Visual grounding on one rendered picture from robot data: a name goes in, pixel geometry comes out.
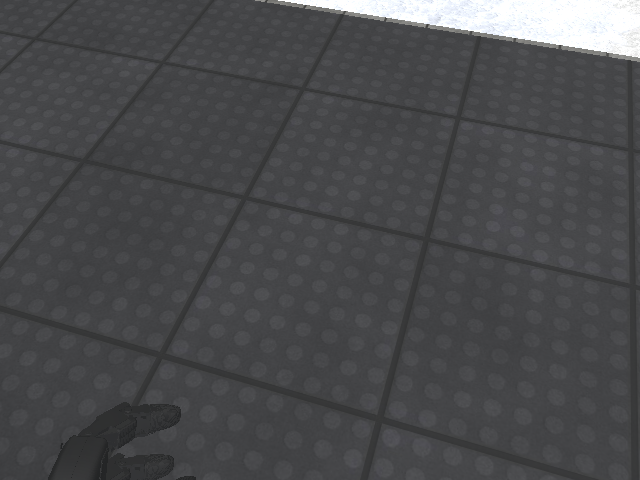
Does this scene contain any left robot hand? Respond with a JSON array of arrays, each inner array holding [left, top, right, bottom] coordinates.
[[48, 402, 196, 480]]

